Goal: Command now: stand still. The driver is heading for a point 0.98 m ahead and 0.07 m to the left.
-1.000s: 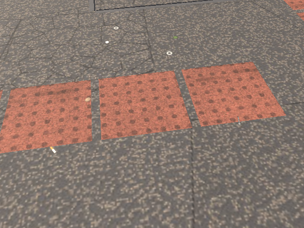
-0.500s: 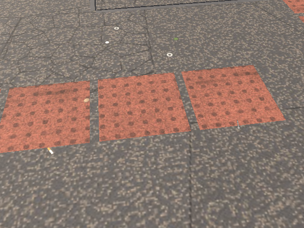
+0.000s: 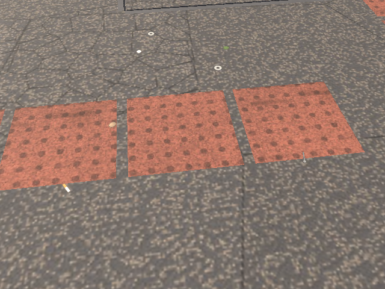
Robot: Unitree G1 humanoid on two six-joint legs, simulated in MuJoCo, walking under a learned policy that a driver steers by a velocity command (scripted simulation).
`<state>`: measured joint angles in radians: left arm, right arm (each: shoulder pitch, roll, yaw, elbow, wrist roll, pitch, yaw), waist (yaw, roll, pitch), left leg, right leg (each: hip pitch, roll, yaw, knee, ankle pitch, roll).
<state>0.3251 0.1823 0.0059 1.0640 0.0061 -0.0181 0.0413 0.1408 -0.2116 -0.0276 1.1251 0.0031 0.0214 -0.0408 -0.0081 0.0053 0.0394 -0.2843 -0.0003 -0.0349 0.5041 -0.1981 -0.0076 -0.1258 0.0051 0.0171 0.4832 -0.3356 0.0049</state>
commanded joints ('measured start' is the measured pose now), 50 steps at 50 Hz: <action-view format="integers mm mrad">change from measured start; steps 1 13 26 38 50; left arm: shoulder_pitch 77 108 132 150 227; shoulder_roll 88 74 63 54 153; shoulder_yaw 14 11 11 12 50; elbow -7 15 24 26 9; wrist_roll -1 -3 -4 -5 -36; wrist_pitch -6 -7 -8 -8 -32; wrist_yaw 3 3 3 3 8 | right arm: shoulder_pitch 7 41 68 88 42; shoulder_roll -102 -90 -80 -73 -27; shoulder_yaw -14 -9 -7 -6 -6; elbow -28 -28 -32 -35 -72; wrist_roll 0 1 3 4 21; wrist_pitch -7 -8 -9 -11 -72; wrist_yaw -4 -6 -8 -9 14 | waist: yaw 1 3 5 6 53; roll -6 -6 -7 -8 -160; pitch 9 13 18 22 158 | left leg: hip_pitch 113 112 111 111 -179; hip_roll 22 20 18 17 -45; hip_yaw -20 -19 -19 -18 88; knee -65 -62 -57 -53 183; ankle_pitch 96 110 123 130 -262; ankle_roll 41 42 42 41 53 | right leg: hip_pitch -152 -154 -154 -156 -137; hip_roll -18 -17 -16 -17 -216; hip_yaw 10 5 3 1 311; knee -115 -115 -114 -112 -277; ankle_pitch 96 102 109 111 -504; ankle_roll -15 -14 -13 -13 -194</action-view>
